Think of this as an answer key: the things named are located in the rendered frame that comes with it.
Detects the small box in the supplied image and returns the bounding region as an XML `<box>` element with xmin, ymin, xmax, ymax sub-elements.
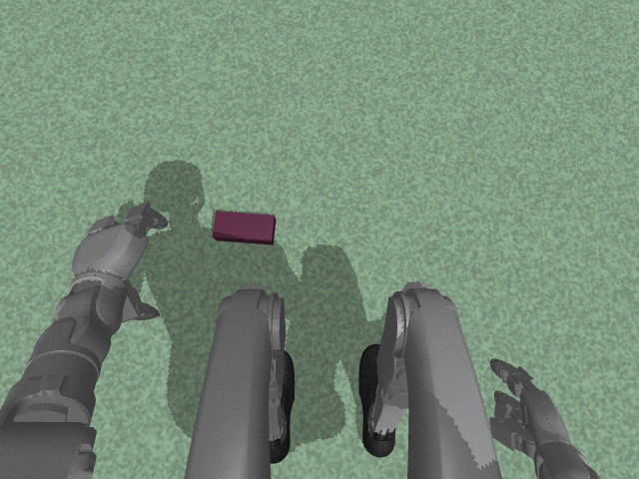
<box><xmin>212</xmin><ymin>211</ymin><xmax>276</xmax><ymax>245</ymax></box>

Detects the right robot foot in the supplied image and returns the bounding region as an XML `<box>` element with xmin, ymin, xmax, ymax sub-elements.
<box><xmin>358</xmin><ymin>344</ymin><xmax>395</xmax><ymax>457</ymax></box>

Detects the left robot arm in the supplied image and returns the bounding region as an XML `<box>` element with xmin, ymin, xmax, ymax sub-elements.
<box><xmin>0</xmin><ymin>272</ymin><xmax>128</xmax><ymax>479</ymax></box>

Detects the left robot hand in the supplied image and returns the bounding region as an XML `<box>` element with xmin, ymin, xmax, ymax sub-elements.
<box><xmin>72</xmin><ymin>203</ymin><xmax>168</xmax><ymax>323</ymax></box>

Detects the right robot hand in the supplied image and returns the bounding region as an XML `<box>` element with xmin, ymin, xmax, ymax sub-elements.
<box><xmin>489</xmin><ymin>358</ymin><xmax>571</xmax><ymax>461</ymax></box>

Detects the left robot foot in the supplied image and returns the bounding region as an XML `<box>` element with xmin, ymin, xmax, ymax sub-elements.
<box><xmin>270</xmin><ymin>351</ymin><xmax>295</xmax><ymax>464</ymax></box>

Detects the right robot arm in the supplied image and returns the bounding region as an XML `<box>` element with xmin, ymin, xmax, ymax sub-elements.
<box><xmin>534</xmin><ymin>442</ymin><xmax>601</xmax><ymax>479</ymax></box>

